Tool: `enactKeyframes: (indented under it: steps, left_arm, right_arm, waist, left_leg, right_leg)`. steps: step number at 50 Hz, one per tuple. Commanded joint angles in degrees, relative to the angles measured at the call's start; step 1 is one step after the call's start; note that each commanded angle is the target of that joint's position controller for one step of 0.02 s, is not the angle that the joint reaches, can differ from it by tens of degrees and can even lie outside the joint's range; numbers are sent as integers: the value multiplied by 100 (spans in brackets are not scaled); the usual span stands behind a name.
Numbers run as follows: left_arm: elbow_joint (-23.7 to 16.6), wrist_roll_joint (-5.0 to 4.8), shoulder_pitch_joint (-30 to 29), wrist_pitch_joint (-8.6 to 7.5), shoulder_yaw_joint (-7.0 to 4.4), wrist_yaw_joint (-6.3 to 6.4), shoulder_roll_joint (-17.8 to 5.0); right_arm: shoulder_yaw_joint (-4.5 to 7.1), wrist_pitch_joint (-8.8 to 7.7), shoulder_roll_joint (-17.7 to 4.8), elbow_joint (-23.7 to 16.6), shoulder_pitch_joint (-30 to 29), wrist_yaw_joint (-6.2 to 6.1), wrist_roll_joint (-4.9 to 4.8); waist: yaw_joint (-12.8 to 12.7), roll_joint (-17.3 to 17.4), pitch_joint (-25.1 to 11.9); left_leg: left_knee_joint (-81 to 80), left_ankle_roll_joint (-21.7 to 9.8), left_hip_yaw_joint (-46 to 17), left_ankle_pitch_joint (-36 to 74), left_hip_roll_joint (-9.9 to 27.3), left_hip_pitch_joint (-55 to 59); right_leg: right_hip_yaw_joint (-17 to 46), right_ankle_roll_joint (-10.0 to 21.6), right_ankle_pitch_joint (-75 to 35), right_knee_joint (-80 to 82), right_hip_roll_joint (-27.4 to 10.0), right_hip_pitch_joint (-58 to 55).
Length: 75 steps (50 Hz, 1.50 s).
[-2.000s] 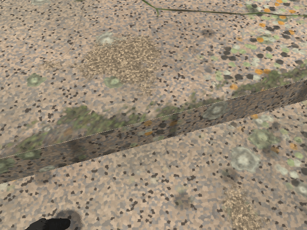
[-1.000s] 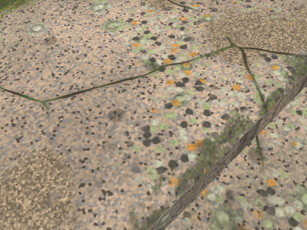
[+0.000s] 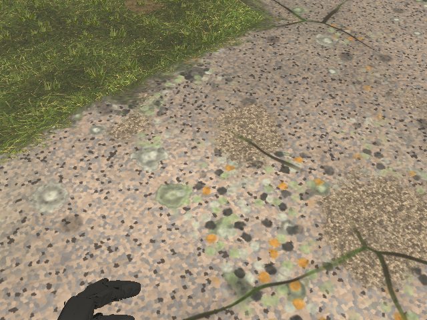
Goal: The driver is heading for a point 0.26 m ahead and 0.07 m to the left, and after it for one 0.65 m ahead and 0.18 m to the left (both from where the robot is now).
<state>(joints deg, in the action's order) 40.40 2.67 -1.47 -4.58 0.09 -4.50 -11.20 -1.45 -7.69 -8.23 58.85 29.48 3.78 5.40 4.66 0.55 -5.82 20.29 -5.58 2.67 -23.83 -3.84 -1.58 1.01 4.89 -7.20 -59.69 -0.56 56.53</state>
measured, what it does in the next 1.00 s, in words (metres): walks ahead, turning left: right foot, then left foot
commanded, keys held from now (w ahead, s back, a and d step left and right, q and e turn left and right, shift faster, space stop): w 0.04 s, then no key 0.14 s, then q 0.78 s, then s+q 0.04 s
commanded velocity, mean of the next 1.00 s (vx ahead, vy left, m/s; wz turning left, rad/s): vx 0.14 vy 0.00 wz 0.35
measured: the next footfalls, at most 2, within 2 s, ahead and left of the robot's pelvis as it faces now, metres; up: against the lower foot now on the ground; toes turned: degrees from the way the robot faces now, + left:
right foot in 0.12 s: +0.29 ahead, -0.10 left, +0.00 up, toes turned -1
left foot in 0.58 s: +0.37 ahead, +0.15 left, +0.00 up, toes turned +11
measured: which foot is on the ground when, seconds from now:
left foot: down 0.00-0.14, up 0.16-0.56, down 0.58-1.00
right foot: up 0.00-0.10, down 0.12-0.60, up 0.62-1.00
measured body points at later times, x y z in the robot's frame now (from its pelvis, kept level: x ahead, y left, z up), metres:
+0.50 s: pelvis +0.25 +0.00 +0.01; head +0.28 +0.01 +0.46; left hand +0.30 +0.28 -0.12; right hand +0.44 -0.22 -0.10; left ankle +0.34 +0.15 -0.69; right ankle +0.25 -0.10 -0.73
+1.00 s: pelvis +0.31 +0.02 +0.00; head +0.35 +0.03 +0.45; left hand +0.37 +0.33 -0.10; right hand +0.57 -0.18 -0.10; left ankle +0.33 +0.14 -0.73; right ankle +0.38 -0.09 -0.73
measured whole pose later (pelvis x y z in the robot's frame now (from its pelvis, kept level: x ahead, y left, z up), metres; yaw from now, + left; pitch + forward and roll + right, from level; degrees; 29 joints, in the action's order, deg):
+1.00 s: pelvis +0.31 +0.02 +0.00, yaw +24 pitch +4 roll +0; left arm 43.0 -0.5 5.1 -0.6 -3.1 2.2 -14.1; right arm 5.3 2.1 -15.8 37.4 9.5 -2.9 -0.6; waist 1.5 0.9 -0.3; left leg 30.8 -0.8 -10.8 -9.1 -6.3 -25.3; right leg 5.1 -3.1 16.5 -35.8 2.2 23.3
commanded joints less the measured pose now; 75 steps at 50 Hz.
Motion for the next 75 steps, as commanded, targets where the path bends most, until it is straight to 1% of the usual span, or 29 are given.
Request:
enactKeyframes:
  steps: [1,4,6,7,8,9,10,12,13,14,15,18,28,30,31,32,35,50,51,52,53,55,58,68,69,70,71,73,75]
  left_arm:
    - [-672,29,-1106,77,-138,-53,-264]
    - [-580,-130,-835,57,-364,57,-702]
    - [259,-310,1419,-72,-483,266,-1030]
    - [771,-203,3225,-66,-453,425,-865]
    - [936,-18,3742,-103,-458,368,-1023]
    - [1022,216,4128,-122,-643,434,-1229]
    - [865,26,2732,-221,-715,444,-1337]
    - [451,-304,569,-242,-356,365,-411]
    - [365,-345,356,-235,-205,280,-47]
    - [362,-299,349,-255,-290,217,-252]
    - [545,0,725,-250,-355,278,-682]
    - [633,-43,1092,-80,-488,491,-1233]
    - [724,-408,1262,343,-576,756,-1196]
    - [625,-161,1557,301,-484,753,-824]
    - [378,-100,1393,286,-397,750,-646]
    - [294,-172,1096,282,-408,703,-772]
    - [258,-239,849,366,-508,792,-1001]
    - [8,-320,1180,285,-521,640,-859]
    - [13,-240,1377,283,-618,652,-1153]
    - [-84,21,1370,392,-589,686,-1698]
    - [-210,47,1343,460,-585,684,-1452]
    - [-467,-98,721,527,-425,709,-968]
    - [-607,-130,583,536,-455,691,-1039]
    - [-192,-215,1467,757,-583,583,-1374]
    - [-117,-235,1688,758,-601,566,-1388]
    - [-173,-196,1950,741,-551,527,-1132]
    - [-471,-163,1270,791,-487,649,-979]
    - [-335,-219,1084,909,-554,641,-1085]
    - [-107,-219,1500,882,-588,600,-1092]
  right_arm:
    - [165,-52,-957,-128,347,108,-136]
    - [378,-98,-1506,-2,715,32,-371]
    - [518,-24,-1888,-247,-78,-37,-404]
    - [356,-6,-1374,-503,-381,3,-327]
    - [44,-89,-265,-512,989,87,-120]
    - [351,-4,-1087,-858,-278,139,-475]
    - [457,10,-1252,-1189,-1299,82,-568]
    - [308,72,-719,-1055,-725,-125,-1]
    - [244,122,-447,-958,-601,-130,38]
    - [273,192,-372,-754,-121,-47,-110]
    - [343,336,-572,-878,-669,-405,-886]
    - [307,412,-589,-1084,-992,-618,-697]
    - [634,600,-1049,-1718,-2139,-375,-581]
    - [925,602,-1935,-1674,-1490,-462,-471]
    - [978,621,-2176,-1758,-1235,-482,-410]
    - [898,594,-1841,-1807,-1046,-445,-436]
    - [830,636,-1558,-2098,-1970,-562,-622]
    - [871,951,-1530,-2610,-2214,-689,-651]
    - [830,972,-1344,-2647,-2067,-704,-656]
    - [791,975,-1155,-2781,-1521,-516,-461]
    - [876,993,-1434,-2630,-1637,-467,-283]
    - [949,1047,-1536,-2385,-1580,-379,-317]
    - [917,1190,-1502,-2248,-1486,-285,-459]
    - [638,1179,-1158,-1967,-1224,-379,-549]
    - [633,1129,-1286,-1955,-1235,-405,-474]
    - [704,1083,-1786,-2086,-1434,-411,-404]
    - [837,1084,-2333,-2262,-1603,-406,-413]
    - [617,1033,-1599,-2287,-2094,-430,-336]
    - [549,1003,-1399,-2364,-2524,-511,-418]
  waist:
    - [-282,419,718]
    - [-520,556,759]
    - [-1332,401,177]
    - [-1795,-448,-1507]
    - [-1154,-2232,-3440]
    - [-1871,-462,-2574]
    - [-1382,-222,-822]
    - [-116,-178,-197]
    - [187,-257,-36]
    - [356,-278,-188]
    - [-49,86,188]
    - [-102,-314,-120]
    - [-434,-541,30]
    - [-446,935,-331]
    - [-301,1744,-565]
    - [-95,1081,-1102]
    - [-410,339,-552]
    - [-679,949,-209]
    - [-625,560,-311]
    - [-158,-1538,-47]
    - [-506,-1769,-133]
    - [-114,-598,117]
    - [-131,-947,80]
    - [-450,-1400,101]
    - [-492,-951,257]
    - [-692,526,306]
    - [-253,2089,549]
    - [-474,852,805]
    - [-736,945,782]
  left_leg:
    - [-890,-78,-411,4970,1209,-399]
    - [3,600,-319,7569,1222,289]
    - [1408,1471,-365,8612,1142,-387]
    - [3482,1772,-504,5952,957,-1863]
    - [6386,2149,-899,-1629,-164,-3961]
    - [7199,1869,-1448,-1149,-141,-4539]
    - [6855,1449,-1279,-890,221,-4941]
    - [5162,880,-1027,-743,969,-3351]
    - [4601,943,-870,-1007,1154,-2474]
    - [4667,1043,-547,-447,968,-1722]
    - [4090,924,-397,237,713,-2178]
    - [3083,826,-471,1457,891,-2375]
    - [843,393,-42,1723,569,-2400]
    - [593,-246,-1664,5227,1572,-649]
    - [518,-1419,-3169,6178,2511,477]
    - [385,-1515,-3258,5463,2410,603]
    - [274,-901,-2389,4214,1810,-384]
    - [563,-345,-2924,2701,937,-1592]
    - [1093,-58,-2643,2013,658,-2062]
    - [2266,419,-1335,73,-537,-3169]
    - [4053,558,-839,-1456,-625,-3273]
    - [5353,599,-1037,-771,-423,-2902]
    - [5475,833,-841,-219,-484,-2750]
    - [227,562,-133,563,-67,-911]
    - [-461,457,-518,1218,103,-531]
    - [-730,258,-1988,1362,1325,-97]
    - [-537,-690,-2772,2910,2427,-1283]
    - [-569,-776,-2100,2699,1920,-1907]
    - [-420,-435,-1577,2510,1339,-1558]
  right_leg:
    - [-480,-93,-132,1537,129,-1307]
    - [-811,-157,576,2555,641,-2265]
    - [-424,154,-838,3275,490,-4639]
    - [303,924,-2378,2286,-497,-7825]
    - [2763,2993,-5691,1833,-2410,-10740]
    - [3543,2418,-4553,2790,-2448,-9544]
    - [2400,1906,-3814,3259,-2265,-7578]
    - [1082,1470,-3370,4053,-1591,-4365]
    - [725,1248,-3221,4245,-1360,-3282]
    - [226,1174,-3319,4316,-1069,-2691]
    - [-30,1056,-3028,4510,-1080,-2947]
    - [-163,1015,-2509,4499,-1251,-3422]
    - [-398,303,44,3445,-1430,-4996]
    - [-997,-452,1770,1334,-530,-3652]
    - [-725,-841,4515,-215,320,-1841]
    - [178,-782,4565,-915,220,-1584]
    - [415,-802,3460,-827,-93,-1476]
    - [271,-670,1803,3418,255,-4047]
    - [710,-432,1233,3691,-447,-4712]
    - [2256,329,-255,4000,-1898,-5081]
    - [2738,1185,-1743,4038,-2560,-4699]
    - [1469,965,-2140,3789,-1811,-4165]
    - [578,634,-2175,3623,-1140,-4507]
    - [706,468,-1279,3227,-1176,-4981]
    - [607,137,-182,3104,-1007,-4406]
    - [84,-239,1942,2263,-471,-3425]
    - [-289,-457,4305,1272,284,-2952]
    - [318,-385,3777,-235,240,-3310]
    - [190,-446,3160,-398,247,-3248]
Velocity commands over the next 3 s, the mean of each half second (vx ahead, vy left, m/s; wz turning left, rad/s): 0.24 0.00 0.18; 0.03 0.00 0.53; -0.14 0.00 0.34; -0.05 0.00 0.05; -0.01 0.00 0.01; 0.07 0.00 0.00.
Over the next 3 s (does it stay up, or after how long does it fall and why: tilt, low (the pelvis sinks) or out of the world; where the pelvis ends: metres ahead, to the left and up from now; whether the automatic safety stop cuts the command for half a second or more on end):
stays up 0.23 -0.04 0.02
